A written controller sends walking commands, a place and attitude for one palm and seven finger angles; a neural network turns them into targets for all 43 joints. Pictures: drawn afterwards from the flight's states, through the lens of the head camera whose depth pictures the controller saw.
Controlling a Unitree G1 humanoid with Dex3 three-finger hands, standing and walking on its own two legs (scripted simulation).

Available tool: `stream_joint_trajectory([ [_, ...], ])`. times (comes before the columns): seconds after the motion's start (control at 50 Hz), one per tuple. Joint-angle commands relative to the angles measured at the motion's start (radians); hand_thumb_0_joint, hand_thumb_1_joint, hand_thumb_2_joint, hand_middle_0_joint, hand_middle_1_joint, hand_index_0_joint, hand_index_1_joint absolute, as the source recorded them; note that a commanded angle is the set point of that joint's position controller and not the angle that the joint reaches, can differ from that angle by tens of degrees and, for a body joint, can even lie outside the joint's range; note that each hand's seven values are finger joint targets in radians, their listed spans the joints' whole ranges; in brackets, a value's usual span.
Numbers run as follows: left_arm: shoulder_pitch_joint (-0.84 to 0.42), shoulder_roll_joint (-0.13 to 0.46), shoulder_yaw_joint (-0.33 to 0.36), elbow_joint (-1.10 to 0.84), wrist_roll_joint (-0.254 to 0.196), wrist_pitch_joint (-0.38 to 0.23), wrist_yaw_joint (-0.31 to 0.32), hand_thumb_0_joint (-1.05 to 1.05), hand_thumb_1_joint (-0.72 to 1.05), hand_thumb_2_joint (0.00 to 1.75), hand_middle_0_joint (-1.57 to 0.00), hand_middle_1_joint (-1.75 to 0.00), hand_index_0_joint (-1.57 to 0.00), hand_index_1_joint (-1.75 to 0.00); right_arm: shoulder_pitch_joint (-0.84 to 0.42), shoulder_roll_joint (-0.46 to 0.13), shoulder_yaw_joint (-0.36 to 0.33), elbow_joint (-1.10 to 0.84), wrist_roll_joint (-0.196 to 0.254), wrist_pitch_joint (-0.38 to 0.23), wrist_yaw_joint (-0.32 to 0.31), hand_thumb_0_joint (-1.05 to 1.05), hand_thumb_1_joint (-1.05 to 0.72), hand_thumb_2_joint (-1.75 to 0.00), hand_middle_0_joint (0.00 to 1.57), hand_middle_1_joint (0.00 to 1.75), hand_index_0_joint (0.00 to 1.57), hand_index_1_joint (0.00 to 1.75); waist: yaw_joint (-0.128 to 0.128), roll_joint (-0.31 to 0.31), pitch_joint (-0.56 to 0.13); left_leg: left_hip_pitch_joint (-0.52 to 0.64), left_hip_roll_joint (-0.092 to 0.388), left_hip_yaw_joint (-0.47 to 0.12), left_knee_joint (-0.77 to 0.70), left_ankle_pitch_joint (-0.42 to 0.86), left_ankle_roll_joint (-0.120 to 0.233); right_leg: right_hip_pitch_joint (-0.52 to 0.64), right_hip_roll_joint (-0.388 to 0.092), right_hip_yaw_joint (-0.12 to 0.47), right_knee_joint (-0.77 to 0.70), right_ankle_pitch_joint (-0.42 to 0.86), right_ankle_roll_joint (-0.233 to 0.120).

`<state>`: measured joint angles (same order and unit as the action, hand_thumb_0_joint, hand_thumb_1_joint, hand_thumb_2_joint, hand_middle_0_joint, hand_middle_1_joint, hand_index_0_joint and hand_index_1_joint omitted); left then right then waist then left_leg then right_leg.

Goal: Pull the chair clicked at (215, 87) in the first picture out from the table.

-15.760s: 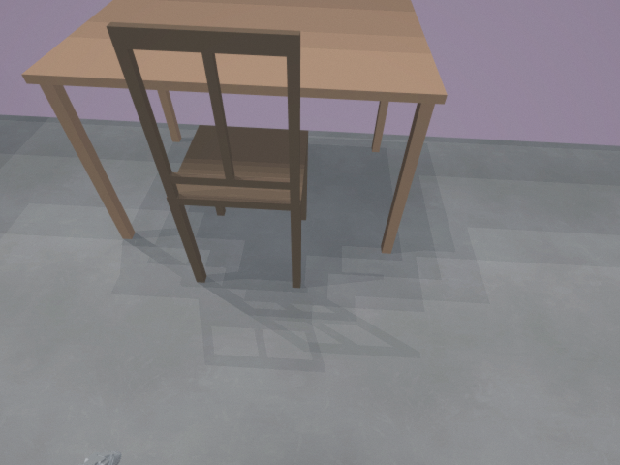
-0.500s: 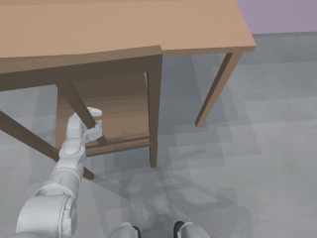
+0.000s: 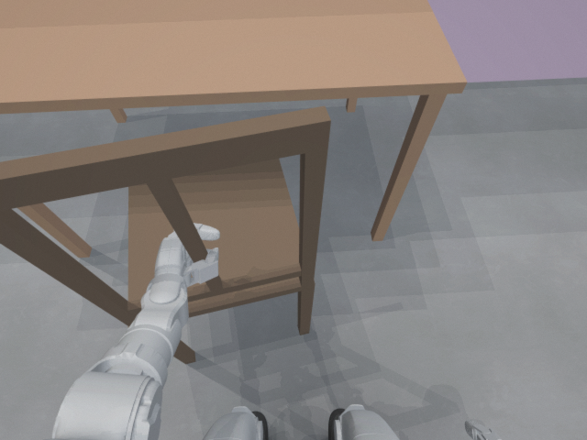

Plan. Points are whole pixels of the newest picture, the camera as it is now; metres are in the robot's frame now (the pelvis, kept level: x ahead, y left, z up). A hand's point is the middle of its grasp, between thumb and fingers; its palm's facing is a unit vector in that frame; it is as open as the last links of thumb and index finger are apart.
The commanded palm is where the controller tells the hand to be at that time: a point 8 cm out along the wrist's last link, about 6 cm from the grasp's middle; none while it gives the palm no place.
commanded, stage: step backward, pulling the chair out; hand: left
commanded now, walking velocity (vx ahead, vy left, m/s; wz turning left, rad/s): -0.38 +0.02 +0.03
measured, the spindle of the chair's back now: (194, 245) +0.40 +0.15 -0.04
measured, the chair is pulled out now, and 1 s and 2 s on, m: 0.17 0.26 0.30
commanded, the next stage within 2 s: none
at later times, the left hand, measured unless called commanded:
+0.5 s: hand (206, 301) +0.31 +0.13 -0.06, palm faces +0.03 -0.98 -0.18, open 5.4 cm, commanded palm +0.33 +0.18 -0.06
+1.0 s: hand (203, 317) +0.29 +0.13 -0.06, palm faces -0.01 -0.99 -0.17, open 5.4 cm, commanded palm +0.30 +0.18 -0.06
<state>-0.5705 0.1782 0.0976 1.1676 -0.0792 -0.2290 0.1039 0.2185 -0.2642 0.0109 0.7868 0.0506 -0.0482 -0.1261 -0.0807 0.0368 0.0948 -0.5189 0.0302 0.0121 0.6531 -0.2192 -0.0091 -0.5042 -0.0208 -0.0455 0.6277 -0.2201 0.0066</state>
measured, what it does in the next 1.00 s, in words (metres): steps on the spot: left foot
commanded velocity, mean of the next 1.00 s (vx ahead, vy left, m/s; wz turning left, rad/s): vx -0.38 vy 0.01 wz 0.03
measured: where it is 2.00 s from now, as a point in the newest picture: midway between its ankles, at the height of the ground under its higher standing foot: outside the picture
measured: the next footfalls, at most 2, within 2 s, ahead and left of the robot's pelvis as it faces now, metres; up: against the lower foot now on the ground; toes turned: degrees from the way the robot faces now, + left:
left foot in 0.86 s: -0.06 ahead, +0.14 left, +0.00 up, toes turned +1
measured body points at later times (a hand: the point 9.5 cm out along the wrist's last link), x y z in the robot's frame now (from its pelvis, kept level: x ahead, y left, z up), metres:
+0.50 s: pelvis -0.04 +0.00 +0.00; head +0.02 +0.00 +0.44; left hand +0.31 +0.18 -0.05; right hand +0.04 -0.27 -0.13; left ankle +0.06 +0.12 -0.72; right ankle +0.05 -0.12 -0.71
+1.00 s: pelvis -0.07 +0.01 +0.00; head +0.01 +0.01 +0.44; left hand +0.28 +0.19 -0.05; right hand +0.03 -0.26 -0.12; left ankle -0.10 +0.14 -0.72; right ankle +0.05 -0.12 -0.72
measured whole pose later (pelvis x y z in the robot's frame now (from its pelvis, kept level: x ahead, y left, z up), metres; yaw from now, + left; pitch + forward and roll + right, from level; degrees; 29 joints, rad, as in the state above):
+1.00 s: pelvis -0.07 +0.01 +0.00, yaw +2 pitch +3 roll +2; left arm -0.55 0.16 -0.02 1.04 -0.05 -0.15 0.09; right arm 0.20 -0.26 0.00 0.76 0.02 -0.04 -0.14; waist -0.04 -0.05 0.15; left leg -0.32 0.00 0.03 0.62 -0.35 -0.02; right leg -0.54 -0.10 -0.02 0.61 -0.10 0.02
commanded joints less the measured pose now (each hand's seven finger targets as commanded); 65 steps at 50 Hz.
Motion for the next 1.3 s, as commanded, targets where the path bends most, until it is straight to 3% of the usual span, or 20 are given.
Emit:
stream_joint_trajectory([
  [0.0,-0.379,0.201,-0.046,-0.232,0.034,-0.070,0.016,0.00,0.90,0.90,-0.50,-1.45,-0.50,-1.45,0.048,-0.140,-0.044,-0.088,0.003,-0.039,-0.024,0.00,-0.90,-0.90,0.20,0.30,0.20,0.30,0.034,0.082,-0.471,0.195,0.146,-0.161,-0.161,0.126,0.058,0.177,-0.057,0.066,-0.016,0.001,0.015],
  [0.12,-0.330,0.220,-0.032,-0.241,0.032,-0.057,0.016,0.00,0.90,0.90,-0.50,-1.45,-0.50,-1.45,0.044,-0.139,-0.049,-0.103,0.000,-0.051,-0.024,0.00,-0.90,-0.90,0.20,0.30,0.20,0.30,0.051,0.081,-0.424,0.113,0.148,-0.151,-0.141,0.046,0.057,0.212,-0.066,0.101,-0.014,-0.047,-0.011],
  [0.24,-0.263,0.238,-0.041,-0.207,0.037,-0.057,0.031,0.00,0.90,0.90,-0.50,-1.45,-0.50,-1.45,0.076,-0.135,-0.050,-0.080,0.002,-0.069,-0.016,0.00,-0.90,-0.90,0.20,0.30,0.20,0.30,0.038,-0.118,-0.392,0.212,-0.008,-0.037,0.063,-0.191,-0.015,0.080,-0.261,0.273,-0.307,-0.197,-0.089],
  [0.42,-0.301,0.174,-0.067,-0.290,0.030,-0.080,0.022,0.00,0.90,0.90,-0.50,-1.45,-0.50,-1.45,0.011,-0.142,-0.034,-0.115,-0.014,-0.075,-0.027,0.00,-0.90,-0.90,0.20,0.30,0.20,0.30,0.054,0.161,-0.358,0.160,0.240,-0.321,-0.288,-0.072,0.110,0.113,-0.005,0.070,0.110,-0.175,-0.013],
  [0.48,-0.291,0.168,-0.065,-0.276,0.039,-0.069,0.009,0.00,0.90,0.90,-0.50,-1.45,-0.50,-1.45,0.053,-0.131,-0.041,-0.089,-0.028,-0.074,-0.020,0.00,-0.90,-0.90,0.20,0.30,0.20,0.30,0.043,0.154,-0.407,0.278,0.235,-0.260,-0.180,0.251,0.111,0.153,-0.005,0.073,0.047,-0.074,-0.008],
  [0.52,-0.290,0.200,-0.048,-0.268,0.042,-0.057,0.005,0.00,0.90,0.90,-0.50,-1.45,-0.50,-1.45,0.044,-0.136,-0.044,-0.090,-0.025,-0.074,-0.019,0.00,-0.90,-0.90,0.20,0.30,0.20,0.30,0.048,0.159,-0.391,0.178,0.205,-0.211,-0.166,0.182,0.091,0.241,-0.020,0.086,0.012,-0.007,-0.013],
  [0.56,-0.291,0.204,-0.055,-0.273,0.041,-0.049,0.005,0.00,0.90,0.90,-0.50,-1.45,-0.50,-1.45,0.017,-0.123,-0.043,-0.107,-0.016,-0.077,-0.017,0.00,-0.90,-0.90,0.20,0.30,0.20,0.30,0.055,0.100,-0.332,0.008,0.141,-0.150,-0.135,-0.087,0.053,0.276,-0.085,0.162,-0.041,-0.102,-0.041],
  [0.62,-0.216,0.282,-0.020,-0.242,0.046,-0.034,0.029,0.00,0.90,0.90,-0.50,-1.45,-0.50,-1.45,0.040,-0.126,-0.060,-0.089,-0.010,-0.073,-0.008,0.00,-0.90,-0.90,0.20,0.30,0.20,0.30,0.073,-0.188,-0.351,0.120,-0.069,-0.039,0.366,-0.298,-0.038,0.053,-0.381,0.500,-0.445,-0.454,-0.170],
  [0.68,-0.258,0.231,-0.015,-0.272,0.050,-0.023,0.024,0.00,0.90,0.90,-0.50,-1.45,-0.50,-1.45,0.014,-0.099,-0.027,-0.073,-0.024,-0.076,0.008,0.00,-0.90,-0.90,0.20,0.30,0.20,0.30,0.065,-0.135,-0.415,0.038,-0.024,-0.119,0.421,-0.311,-0.036,0.299,-0.373,0.324,-0.284,0.091,-0.176],
  [0.78,-0.254,0.185,-0.053,-0.283,0.044,0.010,0.023,0.00,0.90,0.90,-0.50,-1.45,-0.50,-1.45,0.053,-0.132,-0.025,-0.036,-0.015,-0.060,-0.017,0.00,-0.90,-0.90,0.20,0.30,0.20,0.30,0.042,-0.129,-0.455,0.222,-0.015,-0.037,-0.176,-0.115,-0.035,0.398,-0.288,0.167,-0.139,0.521,-0.077],
  [0.82,-0.293,0.159,-0.081,-0.323,0.039,0.015,0.017,0.00,0.90,0.90,-0.50,-1.45,-0.50,-1.45,0.034,-0.168,-0.050,-0.074,-0.012,-0.042,-0.027,0.00,-0.90,-0.90,0.20,0.30,0.20,0.30,0.053,-0.004,-0.449,0.283,0.111,-0.120,-0.214,0.271,0.011,0.336,-0.155,0.074,-0.062,0.467,-0.007],
  [0.84,-0.314,0.128,-0.098,-0.334,0.041,0.015,0.007,0.00,0.90,0.90,-0.50,-1.45,-0.50,-1.45,0.062,-0.160,-0.058,-0.076,-0.005,-0.036,-0.019,0.00,-0.90,-0.90,0.20,0.30,0.20,0.30,0.052,-0.043,-0.485,0.327,0.133,-0.083,-0.182,0.347,0.013,0.323,-0.117,0.057,-0.065,0.414,0.009],
  [0.9,-0.404,0.088,-0.126,-0.392,0.044,-0.004,-0.004,0.00,0.90,0.90,-0.50,-1.45,-0.50,-1.45,0.007,-0.125,-0.044,-0.114,-0.029,-0.011,-0.029,0.00,-0.90,-0.90,0.20,0.30,0.20,0.30,0.044,0.168,-0.468,0.282,0.172,-0.090,-0.183,0.455,0.006,0.294,-0.088,0.024,0.078,0.318,0.005],
  [0.98,-0.377,0.102,-0.092,-0.341,0.047,-0.017,-0.004,0.00,0.90,0.90,-0.50,-1.45,-0.50,-1.45,0.025,-0.119,-0.054,-0.109,-0.029,-0.005,-0.021,0.00,-0.90,-0.90,0.20,0.30,0.20,0.30,0.051,0.116,-0.411,0.244,0.198,-0.101,-0.122,0.481,0.018,0.270,-0.077,0.042,0.077,0.250,-0.014],
  [1.04,-0.357,0.155,-0.061,-0.301,0.050,-0.025,-0.003,0.00,0.90,0.90,-0.50,-1.45,-0.50,-1.45,0.047,-0.129,-0.064,-0.087,-0.023,-0.005,-0.025,0.00,-0.90,-0.90,0.20,0.30,0.20,0.30,0.039,0.011,-0.443,0.169,0.124,-0.054,-0.034,0.252,-0.028,0.326,-0.155,0.111,0.013,0.528,-0.044],
  [1.1,-0.325,0.199,-0.040,-0.252,0.049,-0.029,-0.002,0.00,0.90,0.90,-0.50,-1.45,-0.50,-1.45,0.064,-0.113,-0.061,-0.065,-0.012,-0.016,-0.023,0.00,-0.90,-0.90,0.20,0.30,0.20,0.30,0.041,-0.177,-0.484,0.176,-0.006,-0.014,0.101,-0.252,-0.044,0.292,-0.282,0.238,-0.201,0.353,-0.084],
  [1.16,-0.335,0.207,-0.032,-0.233,0.054,-0.018,0.003,0.00,0.90,0.90,-0.50,-1.45,-0.50,-1.45,0.062,-0.120,-0.040,-0.052,-0.009,-0.034,-0.022,0.00,-0.90,-0.90,0.20,0.30,0.20,0.30,0.047,-0.197,-0.486,0.179,-0.022,-0.038,0.074,-0.315,-0.029,0.300,-0.302,0.217,-0.253,0.212,-0.085],
  [1.2,-0.372,0.196,-0.042,-0.251,0.052,-0.022,0.004,0.00,0.90,0.90,-0.50,-1.45,-0.50,-1.45,0.059,-0.128,-0.030,-0.041,-0.010,-0.038,-0.028,0.00,-0.90,-0.90,0.20,0.30,0.20,0.30,0.033,-0.132,-0.494,0.228,0.006,-0.038,-0.123,-0.171,-0.015,0.285,-0.233,0.126,-0.194,0.176,-0.030],
  [1.24,-0.379,0.181,-0.055,-0.275,0.043,-0.029,0.004,0.00,0.90,0.90,-0.50,-1.45,-0.50,-1.45,0.025,-0.150,-0.037,-0.073,-0.011,-0.040,-0.031,0.00,-0.90,-0.90,0.20,0.30,0.20,0.30,0.056,0.119,-0.438,0.162,0.128,-0.123,-0.254,-0.030,0.035,0.253,-0.095,0.044,-0.040,-0.004,0.021],
  [1.28,-0.417,0.150,-0.067,-0.314,0.041,-0.036,0.002,0.00,0.90,0.90,-0.50,-1.45,-0.50,-1.45,0.013,-0.130,-0.036,-0.101,-0.012,-0.047,-0.028,0.00,-0.90,-0.90,0.20,0.30,0.20,0.30,0.065,0.148,-0.388,0.057,0.194,-0.158,-0.259,0.039,0.062,0.292,-0.051,0.036,0.095,-0.024,0.011],
])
